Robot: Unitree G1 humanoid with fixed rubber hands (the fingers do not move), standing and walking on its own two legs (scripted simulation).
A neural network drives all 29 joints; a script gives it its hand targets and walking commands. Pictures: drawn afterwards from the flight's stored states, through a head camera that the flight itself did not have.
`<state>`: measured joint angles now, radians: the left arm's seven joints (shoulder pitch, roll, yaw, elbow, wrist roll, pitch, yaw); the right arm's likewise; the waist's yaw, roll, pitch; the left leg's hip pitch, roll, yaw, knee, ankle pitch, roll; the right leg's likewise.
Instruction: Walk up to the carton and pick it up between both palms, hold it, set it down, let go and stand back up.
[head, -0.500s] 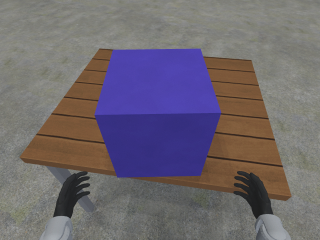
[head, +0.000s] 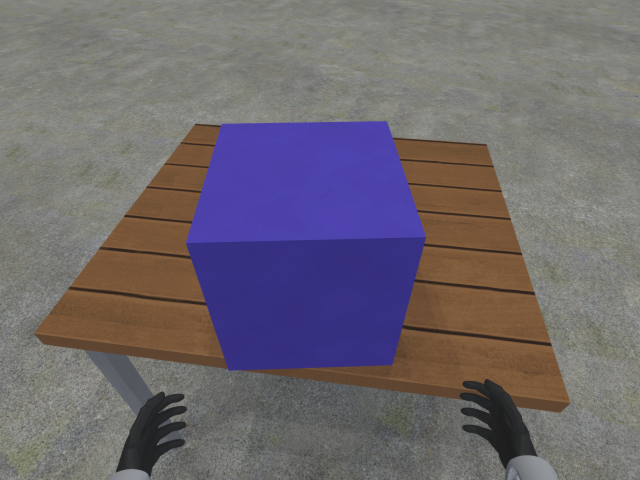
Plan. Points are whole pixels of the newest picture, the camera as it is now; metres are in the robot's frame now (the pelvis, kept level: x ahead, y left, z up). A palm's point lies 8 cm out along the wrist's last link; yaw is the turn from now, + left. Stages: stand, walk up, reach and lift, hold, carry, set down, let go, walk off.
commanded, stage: set down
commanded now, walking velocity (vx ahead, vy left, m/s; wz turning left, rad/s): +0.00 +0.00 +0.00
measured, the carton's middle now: (307, 245) +0.47 +0.05 +0.03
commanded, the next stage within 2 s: let go in 0.50 s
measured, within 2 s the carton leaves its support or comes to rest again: neither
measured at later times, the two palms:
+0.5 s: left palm out of the picture +0.16 +0.23 -0.08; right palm out of the picture +0.15 -0.22 -0.08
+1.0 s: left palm out of the picture +0.16 +0.22 -0.08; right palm out of the picture +0.14 -0.24 -0.08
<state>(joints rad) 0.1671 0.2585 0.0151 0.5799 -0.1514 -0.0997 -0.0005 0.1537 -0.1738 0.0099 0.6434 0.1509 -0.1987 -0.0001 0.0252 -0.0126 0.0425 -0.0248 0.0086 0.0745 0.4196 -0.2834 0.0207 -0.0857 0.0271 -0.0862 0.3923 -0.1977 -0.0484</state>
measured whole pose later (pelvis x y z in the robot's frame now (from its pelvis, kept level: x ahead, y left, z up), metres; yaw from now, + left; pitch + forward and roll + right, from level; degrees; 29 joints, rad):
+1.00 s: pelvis +0.00 -0.01 +0.00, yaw +0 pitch -4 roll +0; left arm 0.21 0.22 0.01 0.49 0.00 0.15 0.02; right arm 0.20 -0.17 -0.04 0.73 -0.01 -0.19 0.03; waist 0.01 -0.03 0.09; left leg -0.07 0.02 0.08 0.42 -0.28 0.01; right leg -0.14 0.04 -0.08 0.40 -0.20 -0.06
